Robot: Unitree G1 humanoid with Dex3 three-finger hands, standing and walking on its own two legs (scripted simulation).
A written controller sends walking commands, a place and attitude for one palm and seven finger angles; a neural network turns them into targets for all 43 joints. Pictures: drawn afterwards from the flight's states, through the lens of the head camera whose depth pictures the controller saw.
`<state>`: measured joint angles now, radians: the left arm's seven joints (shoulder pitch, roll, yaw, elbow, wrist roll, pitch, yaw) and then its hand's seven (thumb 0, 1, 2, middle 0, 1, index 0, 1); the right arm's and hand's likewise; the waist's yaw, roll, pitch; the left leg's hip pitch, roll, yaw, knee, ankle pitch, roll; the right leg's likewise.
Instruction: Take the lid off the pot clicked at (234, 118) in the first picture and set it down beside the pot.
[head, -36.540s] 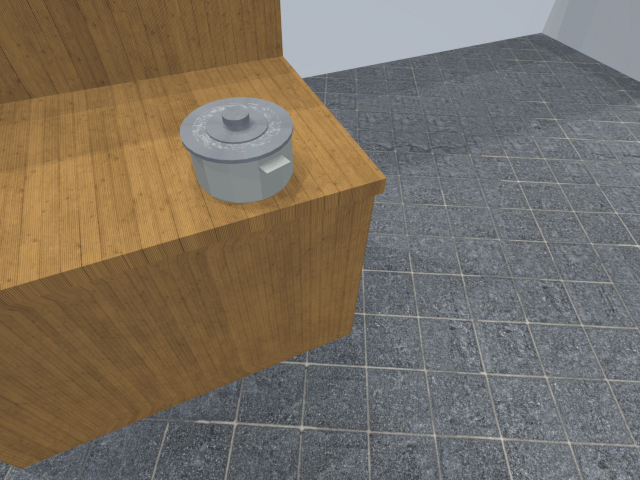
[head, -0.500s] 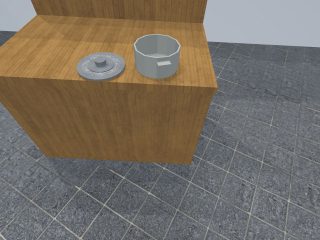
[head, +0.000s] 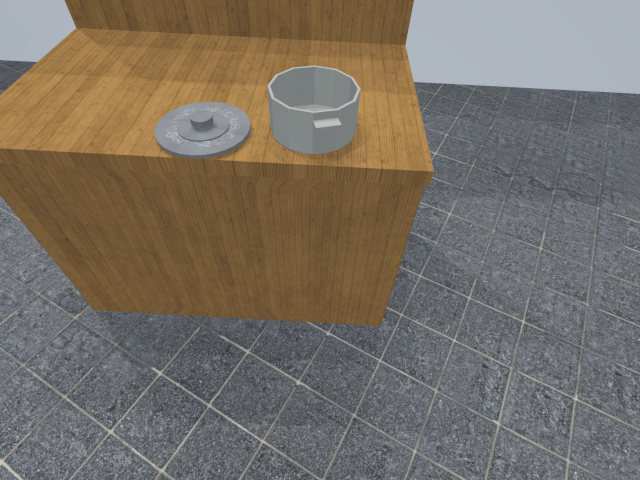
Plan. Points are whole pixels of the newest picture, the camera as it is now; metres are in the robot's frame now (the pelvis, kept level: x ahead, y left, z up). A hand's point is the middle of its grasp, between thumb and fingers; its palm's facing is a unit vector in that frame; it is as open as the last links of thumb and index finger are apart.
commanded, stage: look to check the result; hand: left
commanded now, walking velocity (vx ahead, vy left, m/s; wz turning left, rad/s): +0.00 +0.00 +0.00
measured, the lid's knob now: (201, 118) +0.80 +0.29 +0.00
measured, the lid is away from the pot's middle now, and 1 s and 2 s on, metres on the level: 0.25 0.25 0.25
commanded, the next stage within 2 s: stand and wait in 0.38 s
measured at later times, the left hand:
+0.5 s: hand out of the picture +0.00 +0.17 -0.18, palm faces +0.04 -0.98 -0.19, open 7.3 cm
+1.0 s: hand out of the picture +0.00 +0.17 -0.18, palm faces +0.04 -0.98 -0.19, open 7.3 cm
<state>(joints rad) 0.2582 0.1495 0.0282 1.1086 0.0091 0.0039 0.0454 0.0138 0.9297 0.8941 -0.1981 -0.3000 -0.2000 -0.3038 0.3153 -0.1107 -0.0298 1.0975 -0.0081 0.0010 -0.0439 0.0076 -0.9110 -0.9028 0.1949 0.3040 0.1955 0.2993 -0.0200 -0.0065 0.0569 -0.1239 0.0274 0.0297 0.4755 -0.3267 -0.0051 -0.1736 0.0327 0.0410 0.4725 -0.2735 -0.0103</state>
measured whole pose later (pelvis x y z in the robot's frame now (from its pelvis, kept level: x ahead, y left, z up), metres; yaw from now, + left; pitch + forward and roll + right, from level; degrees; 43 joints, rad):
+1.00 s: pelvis -0.01 +0.00 +0.00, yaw +0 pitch -1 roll +0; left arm 0.27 0.14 0.03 1.12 0.01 0.00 0.05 0.02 0.93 0.89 -0.20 -0.30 -0.20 -0.30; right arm 0.32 -0.10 -0.03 1.11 -0.01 -0.01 -0.05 0.01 -0.91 -0.90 0.19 0.30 0.20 0.30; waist -0.02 0.00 0.05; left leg -0.13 0.02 0.03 0.47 -0.31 0.00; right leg -0.18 0.02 0.04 0.46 -0.26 0.00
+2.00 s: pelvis -0.01 +0.00 +0.00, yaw +0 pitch -1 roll +0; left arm 0.27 0.13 0.03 1.12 0.01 0.00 0.05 0.02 0.93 0.89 -0.20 -0.30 -0.20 -0.30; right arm 0.32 -0.10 -0.03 1.11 -0.01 -0.01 -0.05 0.01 -0.91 -0.90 0.19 0.30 0.20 0.30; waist -0.02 0.00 0.06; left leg -0.13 0.02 0.03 0.46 -0.31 0.00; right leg -0.18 0.02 0.04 0.46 -0.26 0.00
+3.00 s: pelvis -0.01 +0.00 +0.00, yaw +0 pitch -1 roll +0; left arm 0.28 0.13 0.03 1.13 0.01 0.00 0.05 0.02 0.93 0.89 -0.20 -0.30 -0.20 -0.30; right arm 0.31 -0.10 -0.03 1.12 -0.01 -0.01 -0.05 0.01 -0.91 -0.90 0.19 0.30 0.20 0.30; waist -0.02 0.00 0.06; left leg -0.13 0.02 0.04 0.45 -0.31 0.00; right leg -0.18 0.02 0.04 0.46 -0.26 0.00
